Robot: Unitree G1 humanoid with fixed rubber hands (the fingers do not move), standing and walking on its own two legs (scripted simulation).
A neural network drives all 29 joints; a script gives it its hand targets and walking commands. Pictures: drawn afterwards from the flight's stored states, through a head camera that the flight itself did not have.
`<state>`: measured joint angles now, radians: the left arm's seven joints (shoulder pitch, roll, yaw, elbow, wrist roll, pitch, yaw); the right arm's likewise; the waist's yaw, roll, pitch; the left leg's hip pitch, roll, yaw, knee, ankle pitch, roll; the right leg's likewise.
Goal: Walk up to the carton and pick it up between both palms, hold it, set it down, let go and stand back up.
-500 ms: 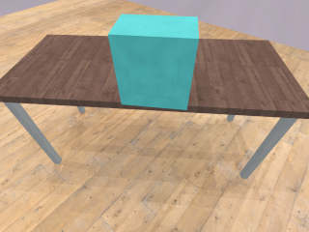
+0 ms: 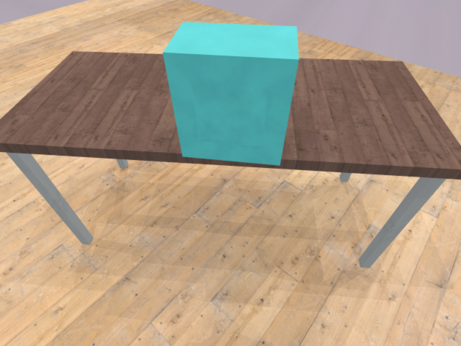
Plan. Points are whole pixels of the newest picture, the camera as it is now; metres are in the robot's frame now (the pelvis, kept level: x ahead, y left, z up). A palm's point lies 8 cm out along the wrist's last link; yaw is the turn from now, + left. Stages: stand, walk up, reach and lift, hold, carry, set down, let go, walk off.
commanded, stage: stand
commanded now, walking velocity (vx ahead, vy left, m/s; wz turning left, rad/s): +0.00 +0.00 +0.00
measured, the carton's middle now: (234, 97) +0.69 +0.00 +0.07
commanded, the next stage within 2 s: walk up in 1.86 s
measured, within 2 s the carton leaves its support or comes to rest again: neither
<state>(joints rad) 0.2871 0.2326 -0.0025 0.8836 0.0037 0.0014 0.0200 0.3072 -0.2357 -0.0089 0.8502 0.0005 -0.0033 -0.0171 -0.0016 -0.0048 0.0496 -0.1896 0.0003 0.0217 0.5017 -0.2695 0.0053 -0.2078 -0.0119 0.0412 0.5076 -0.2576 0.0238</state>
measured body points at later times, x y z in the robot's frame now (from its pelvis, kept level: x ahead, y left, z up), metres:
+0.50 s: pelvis +0.00 +0.00 +0.00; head +0.00 +0.00 +0.45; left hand +0.04 +0.25 -0.14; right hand +0.04 -0.26 -0.14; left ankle +0.00 +0.12 -0.74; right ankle +0.01 -0.13 -0.74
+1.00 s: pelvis +0.00 +0.00 +0.00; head +0.01 +0.00 +0.45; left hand +0.03 +0.25 -0.15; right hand +0.02 -0.25 -0.14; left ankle +0.00 +0.12 -0.74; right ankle +0.01 -0.13 -0.74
